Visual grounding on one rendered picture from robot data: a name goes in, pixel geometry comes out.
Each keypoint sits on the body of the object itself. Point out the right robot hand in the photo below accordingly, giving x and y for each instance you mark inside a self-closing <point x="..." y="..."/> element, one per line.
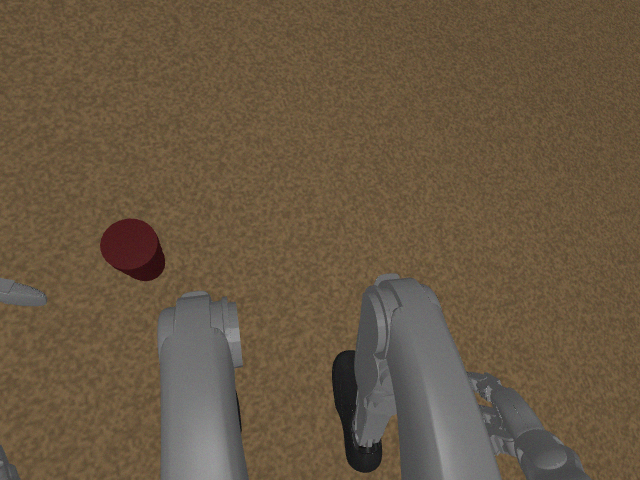
<point x="510" y="416"/>

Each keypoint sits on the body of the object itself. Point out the left robot hand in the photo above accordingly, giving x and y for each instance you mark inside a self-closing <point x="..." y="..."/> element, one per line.
<point x="20" y="294"/>

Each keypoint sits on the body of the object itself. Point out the left robot arm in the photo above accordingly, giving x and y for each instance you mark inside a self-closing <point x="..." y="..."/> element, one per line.
<point x="7" y="471"/>

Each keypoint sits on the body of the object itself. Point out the cup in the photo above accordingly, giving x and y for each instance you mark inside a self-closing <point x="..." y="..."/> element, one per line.
<point x="133" y="247"/>

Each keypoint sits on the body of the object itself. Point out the right robot arm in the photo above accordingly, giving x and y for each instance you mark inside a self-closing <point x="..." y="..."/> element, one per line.
<point x="543" y="456"/>

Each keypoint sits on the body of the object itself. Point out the right robot foot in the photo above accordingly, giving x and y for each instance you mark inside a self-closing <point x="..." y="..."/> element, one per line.
<point x="360" y="458"/>

